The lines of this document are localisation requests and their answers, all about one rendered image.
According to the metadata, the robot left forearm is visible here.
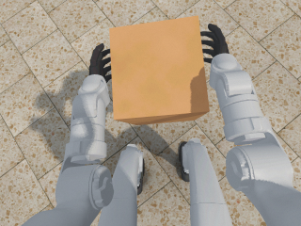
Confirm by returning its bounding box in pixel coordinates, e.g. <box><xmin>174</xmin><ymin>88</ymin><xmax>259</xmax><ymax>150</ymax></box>
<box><xmin>55</xmin><ymin>74</ymin><xmax>111</xmax><ymax>200</ymax></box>

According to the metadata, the robot right forearm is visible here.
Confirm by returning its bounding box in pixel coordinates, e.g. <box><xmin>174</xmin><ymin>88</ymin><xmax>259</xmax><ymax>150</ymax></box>
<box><xmin>209</xmin><ymin>53</ymin><xmax>293</xmax><ymax>172</ymax></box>

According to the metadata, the robot left upper arm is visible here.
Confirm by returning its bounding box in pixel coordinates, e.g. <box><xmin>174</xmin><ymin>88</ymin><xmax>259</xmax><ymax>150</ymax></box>
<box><xmin>22</xmin><ymin>164</ymin><xmax>114</xmax><ymax>226</ymax></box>

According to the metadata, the right robot thigh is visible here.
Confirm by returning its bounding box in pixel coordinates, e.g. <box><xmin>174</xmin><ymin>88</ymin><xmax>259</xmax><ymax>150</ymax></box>
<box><xmin>182</xmin><ymin>142</ymin><xmax>233</xmax><ymax>226</ymax></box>

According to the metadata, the robot left hand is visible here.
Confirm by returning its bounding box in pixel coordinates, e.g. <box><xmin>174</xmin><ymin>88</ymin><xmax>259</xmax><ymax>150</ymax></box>
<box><xmin>88</xmin><ymin>43</ymin><xmax>112</xmax><ymax>83</ymax></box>

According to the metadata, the robot right hand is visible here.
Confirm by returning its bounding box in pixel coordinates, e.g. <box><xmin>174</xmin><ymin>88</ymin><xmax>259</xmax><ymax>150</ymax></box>
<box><xmin>200</xmin><ymin>24</ymin><xmax>230</xmax><ymax>64</ymax></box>

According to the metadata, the robot right upper arm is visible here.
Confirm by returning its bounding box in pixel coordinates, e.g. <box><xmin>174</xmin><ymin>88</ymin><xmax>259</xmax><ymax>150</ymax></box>
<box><xmin>225</xmin><ymin>143</ymin><xmax>301</xmax><ymax>226</ymax></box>

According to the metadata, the carton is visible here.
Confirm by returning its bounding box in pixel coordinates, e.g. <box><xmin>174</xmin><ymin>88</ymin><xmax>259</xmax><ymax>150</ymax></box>
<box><xmin>109</xmin><ymin>15</ymin><xmax>210</xmax><ymax>125</ymax></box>

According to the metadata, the right robot shin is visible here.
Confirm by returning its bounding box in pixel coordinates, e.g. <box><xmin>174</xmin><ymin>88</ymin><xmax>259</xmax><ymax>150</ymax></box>
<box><xmin>183</xmin><ymin>137</ymin><xmax>208</xmax><ymax>172</ymax></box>

